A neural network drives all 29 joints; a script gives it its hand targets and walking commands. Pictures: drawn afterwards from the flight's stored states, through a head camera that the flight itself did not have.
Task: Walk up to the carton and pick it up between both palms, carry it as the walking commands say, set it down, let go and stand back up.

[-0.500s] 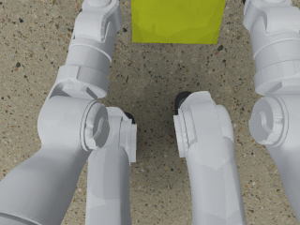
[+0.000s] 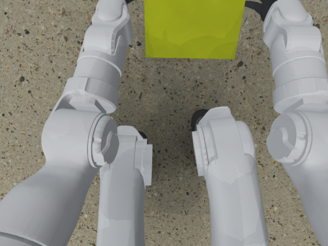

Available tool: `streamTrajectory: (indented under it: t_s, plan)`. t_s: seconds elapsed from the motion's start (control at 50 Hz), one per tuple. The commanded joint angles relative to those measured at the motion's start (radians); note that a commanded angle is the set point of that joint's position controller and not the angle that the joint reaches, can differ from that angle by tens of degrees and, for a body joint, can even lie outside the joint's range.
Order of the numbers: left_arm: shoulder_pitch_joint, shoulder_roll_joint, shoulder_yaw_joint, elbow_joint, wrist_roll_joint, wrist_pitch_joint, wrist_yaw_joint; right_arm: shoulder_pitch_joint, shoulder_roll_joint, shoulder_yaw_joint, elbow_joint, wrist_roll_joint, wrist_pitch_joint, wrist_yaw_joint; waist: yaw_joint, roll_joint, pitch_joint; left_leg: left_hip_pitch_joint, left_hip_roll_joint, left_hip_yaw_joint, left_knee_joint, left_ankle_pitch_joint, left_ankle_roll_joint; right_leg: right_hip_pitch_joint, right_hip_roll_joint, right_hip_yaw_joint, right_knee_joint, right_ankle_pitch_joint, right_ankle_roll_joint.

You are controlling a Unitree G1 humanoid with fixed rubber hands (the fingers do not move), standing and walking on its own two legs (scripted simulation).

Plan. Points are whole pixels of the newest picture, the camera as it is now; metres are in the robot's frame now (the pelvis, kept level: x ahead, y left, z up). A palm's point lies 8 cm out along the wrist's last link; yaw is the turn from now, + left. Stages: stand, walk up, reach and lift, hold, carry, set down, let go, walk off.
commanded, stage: set down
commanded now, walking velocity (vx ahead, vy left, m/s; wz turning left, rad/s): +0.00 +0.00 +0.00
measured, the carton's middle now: (189, 4) +0.53 -0.13 -0.27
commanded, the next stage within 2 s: none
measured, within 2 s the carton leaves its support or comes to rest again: rests again in 1.24 s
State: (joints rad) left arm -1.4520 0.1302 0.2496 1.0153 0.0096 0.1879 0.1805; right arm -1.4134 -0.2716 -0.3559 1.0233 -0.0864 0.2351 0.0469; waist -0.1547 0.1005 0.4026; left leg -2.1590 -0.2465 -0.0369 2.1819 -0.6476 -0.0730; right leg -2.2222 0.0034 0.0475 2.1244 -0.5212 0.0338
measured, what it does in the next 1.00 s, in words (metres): stands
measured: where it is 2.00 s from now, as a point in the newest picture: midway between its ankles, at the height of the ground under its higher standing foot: (171, 160)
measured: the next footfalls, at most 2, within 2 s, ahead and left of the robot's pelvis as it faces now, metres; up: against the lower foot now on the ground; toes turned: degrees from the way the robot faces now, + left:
none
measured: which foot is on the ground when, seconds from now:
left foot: down 0.00-1.00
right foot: down 0.00-1.00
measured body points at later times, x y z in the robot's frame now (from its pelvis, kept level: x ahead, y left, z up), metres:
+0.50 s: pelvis +0.01 +0.00 +0.00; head +0.38 -0.06 +0.24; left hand +0.56 +0.01 -0.20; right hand +0.50 -0.26 -0.20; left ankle +0.10 +0.11 -0.35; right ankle +0.13 -0.13 -0.35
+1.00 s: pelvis +0.02 +0.00 +0.00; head +0.39 -0.06 +0.23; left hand +0.57 +0.01 -0.21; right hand +0.51 -0.27 -0.21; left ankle +0.10 +0.11 -0.35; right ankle +0.13 -0.13 -0.35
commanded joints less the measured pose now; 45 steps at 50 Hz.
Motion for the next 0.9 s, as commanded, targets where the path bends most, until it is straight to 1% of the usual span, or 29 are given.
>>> streamTrajectory:
  t_s: [0.0,0.08,0.1,0.14,0.16,0.2,0.22,0.24,0.26,0.3,0.34,0.42,0.6,0.7,0.74,0.76,0.8,0.86,0.88]
  plan:
    - [-0.554,-0.898,-0.299,-0.103,-0.054,-0.032,-0.233,-0.511,0.737,0.217,-0.125,0.067,-0.066,0.215,-0.149,0.099,-1.102,0.266,0.019,0.076,-0.172,0.321,0.032,0.576,0.074,-0.077,-0.116,0.437,-0.057]
    - [-0.529,-0.882,-0.285,-0.087,-0.041,-0.031,-0.235,-0.483,0.730,0.206,-0.108,0.051,-0.064,0.219,-0.146,0.083,-1.064,0.246,0.019,0.070,-0.175,0.314,0.035,0.556,0.073,-0.076,-0.113,0.425,-0.056]
    - [-0.524,-0.874,-0.279,-0.084,-0.037,-0.030,-0.235,-0.478,0.727,0.200,-0.105,0.046,-0.063,0.220,-0.143,0.087,-1.048,0.237,0.019,0.071,-0.176,0.306,0.036,0.549,0.072,-0.073,-0.114,0.418,-0.056]
    - [-0.511,-0.869,-0.275,-0.074,-0.030,-0.028,-0.237,-0.460,0.717,0.190,-0.092,0.033,-0.062,0.221,-0.150,0.084,-1.024,0.230,0.019,0.069,-0.180,0.295,0.034,0.540,0.071,-0.073,-0.115,0.407,-0.056]
    - [-0.513,-0.860,-0.272,-0.074,-0.025,-0.027,-0.238,-0.457,0.720,0.184,-0.090,0.029,-0.061,0.222,-0.145,0.086,-1.016,0.223,0.018,0.070,-0.179,0.290,0.035,0.535,0.072,-0.070,-0.114,0.403,-0.057]
    - [-0.501,-0.853,-0.266,-0.066,-0.021,-0.027,-0.241,-0.442,0.713,0.179,-0.081,0.023,-0.059,0.223,-0.145,0.078,-0.998,0.214,0.020,0.069,-0.180,0.281,0.034,0.529,0.071,-0.070,-0.113,0.396,-0.055]
    - [-0.493,-0.849,-0.264,-0.062,-0.018,-0.026,-0.241,-0.439,0.709,0.176,-0.079,0.021,-0.059,0.224,-0.143,0.087,-0.990,0.213,0.020,0.071,-0.179,0.282,0.034,0.523,0.071,-0.067,-0.112,0.393,-0.056]
    - [-0.490,-0.845,-0.257,-0.056,-0.014,-0.025,-0.242,-0.433,0.709,0.172,-0.071,0.016,-0.058,0.225,-0.139,0.080,-0.976,0.201,0.019,0.072,-0.180,0.272,0.034,0.520,0.071,-0.067,-0.115,0.385,-0.056]
    - [-0.483,-0.839,-0.255,-0.053,-0.009,-0.025,-0.243,-0.433,0.703,0.168,-0.071,0.014,-0.058,0.225,-0.137,0.085,-0.966,0.198,0.019,0.073,-0.182,0.268,0.035,0.514,0.070,-0.064,-0.114,0.381,-0.056]
    - [-0.476,-0.833,-0.251,-0.044,-0.006,-0.024,-0.244,-0.417,0.699,0.162,-0.062,0.005,-0.057,0.227,-0.141,0.080,-0.949,0.192,0.023,0.068,-0.182,0.267,0.034,0.507,0.068,-0.063,-0.111,0.382,-0.056]
    - [-0.460,-0.823,-0.242,-0.038,0.002,-0.023,-0.246,-0.401,0.700,0.154,-0.051,-0.001,-0.054,0.228,-0.133,0.078,-0.929,0.179,0.022,0.073,-0.182,0.259,0.034,0.504,0.069,-0.060,-0.113,0.376,-0.056]
    - [-0.434,-0.812,-0.234,-0.022,0.011,-0.022,-0.250,-0.379,0.691,0.146,-0.039,-0.009,-0.055,0.227,-0.130,0.079,-0.900,0.165,0.023,0.072,-0.182,0.254,0.035,0.496,0.070,-0.057,-0.111,0.374,-0.055]
    - [-0.382,-0.786,-0.234,-0.012,0.019,-0.031,-0.254,-0.323,0.687,0.139,-0.024,-0.018,-0.060,0.227,-0.119,0.073,-0.881,0.144,0.029,0.071,-0.171,0.276,0.032,0.505,0.068,-0.050,-0.101,0.406,-0.052]
    - [-0.358,-0.770,-0.239,-0.011,0.024,-0.036,-0.252,-0.300,0.681,0.137,-0.021,-0.019,-0.065,0.225,-0.117,0.080,-0.878,0.149,0.032,0.066,-0.164,0.296,0.031,0.499,0.068,-0.048,-0.093,0.423,-0.051]
    - [-0.346,-0.764,-0.239,-0.011,0.026,-0.038,-0.251,-0.294,0.677,0.137,-0.022,-0.019,-0.069,0.223,-0.111,0.079,-0.884,0.152,0.033,0.062,-0.162,0.306,0.031,0.500,0.067,-0.047,-0.088,0.431,-0.049]
    - [-0.339,-0.758,-0.240,-0.013,0.026,-0.040,-0.250,-0.289,0.668,0.135,-0.017,-0.020,-0.070,0.222,-0.118,0.082,-0.885,0.156,0.034,0.061,-0.161,0.309,0.030,0.499,0.066,-0.048,-0.086,0.433,-0.049]
    - [-0.337,-0.746,-0.241,-0.016,0.026,-0.043,-0.247,-0.277,0.662,0.133,-0.016,-0.021,-0.074,0.220,-0.116,0.076,-0.888,0.161,0.035,0.058,-0.161,0.318,0.029,0.501,0.066,-0.050,-0.086,0.439,-0.047]
    - [-0.322,-0.725,-0.240,-0.015,0.029,-0.047,-0.242,-0.271,0.638,0.128,-0.017,-0.021,-0.083,0.213,-0.115,0.084,-0.898,0.172,0.037,0.056,-0.158,0.332,0.027,0.499,0.064,-0.049,-0.079,0.444,-0.044]
    - [-0.326,-0.712,-0.237,-0.020,0.028,-0.049,-0.241,-0.270,0.631,0.127,-0.019,-0.021,-0.085,0.210,-0.114,0.076,-0.899,0.169,0.037,0.057,-0.155,0.327,0.027,0.505,0.064,-0.048,-0.082,0.444,-0.042]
